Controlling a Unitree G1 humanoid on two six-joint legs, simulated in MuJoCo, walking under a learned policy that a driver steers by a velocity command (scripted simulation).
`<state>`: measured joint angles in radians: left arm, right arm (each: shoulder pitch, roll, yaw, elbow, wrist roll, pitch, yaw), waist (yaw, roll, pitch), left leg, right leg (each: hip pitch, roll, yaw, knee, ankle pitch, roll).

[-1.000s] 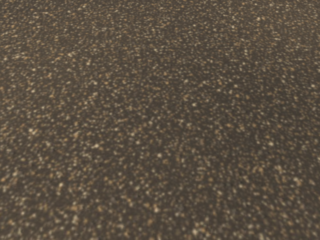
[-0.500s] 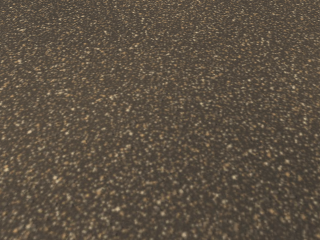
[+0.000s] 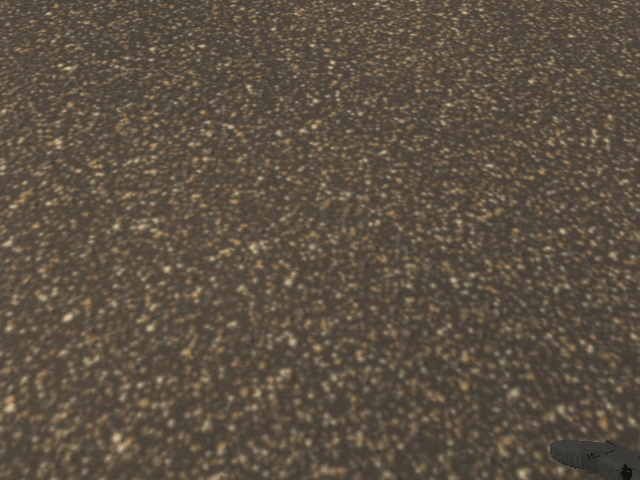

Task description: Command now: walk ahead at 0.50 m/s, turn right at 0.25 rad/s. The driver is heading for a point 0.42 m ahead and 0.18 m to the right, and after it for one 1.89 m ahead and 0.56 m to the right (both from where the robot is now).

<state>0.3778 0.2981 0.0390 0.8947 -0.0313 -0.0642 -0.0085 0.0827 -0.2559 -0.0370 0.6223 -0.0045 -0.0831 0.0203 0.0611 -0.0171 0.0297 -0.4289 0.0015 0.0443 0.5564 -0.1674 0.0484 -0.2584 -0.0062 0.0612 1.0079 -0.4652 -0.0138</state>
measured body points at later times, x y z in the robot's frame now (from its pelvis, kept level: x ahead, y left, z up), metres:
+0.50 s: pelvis +0.26 -0.05 -0.01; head +0.30 -0.07 +0.43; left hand +0.53 +0.14 -0.10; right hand +0.22 -0.34 -0.14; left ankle +0.09 +0.11 -0.69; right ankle +0.34 -0.15 -0.73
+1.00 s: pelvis +0.44 -0.07 +0.00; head +0.47 -0.08 +0.45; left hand +0.71 +0.09 -0.10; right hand +0.45 -0.38 -0.09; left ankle +0.55 -0.01 -0.73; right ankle +0.33 -0.15 -0.70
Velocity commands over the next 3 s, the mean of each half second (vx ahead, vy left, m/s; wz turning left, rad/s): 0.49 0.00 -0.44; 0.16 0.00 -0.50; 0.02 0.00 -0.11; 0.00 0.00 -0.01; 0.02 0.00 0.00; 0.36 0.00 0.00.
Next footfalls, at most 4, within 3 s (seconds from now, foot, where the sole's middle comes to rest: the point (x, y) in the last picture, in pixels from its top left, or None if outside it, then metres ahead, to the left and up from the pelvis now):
0.46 right None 0.38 -0.16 -0.77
0.92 left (356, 420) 0.59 -0.03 -0.77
1.24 right None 0.39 -0.21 -0.77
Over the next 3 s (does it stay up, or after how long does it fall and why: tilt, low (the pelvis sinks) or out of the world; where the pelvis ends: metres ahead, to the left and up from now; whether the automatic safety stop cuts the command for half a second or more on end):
stays up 0.62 -0.18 0.01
